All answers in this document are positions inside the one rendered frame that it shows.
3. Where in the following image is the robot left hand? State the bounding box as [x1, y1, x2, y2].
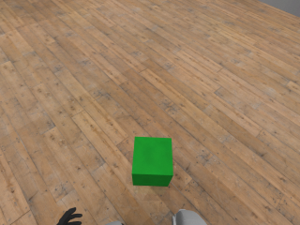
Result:
[56, 207, 83, 225]

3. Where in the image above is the carton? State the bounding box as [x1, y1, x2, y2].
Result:
[131, 136, 173, 187]

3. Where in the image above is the robot right thigh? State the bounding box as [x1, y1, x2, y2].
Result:
[172, 210, 207, 225]

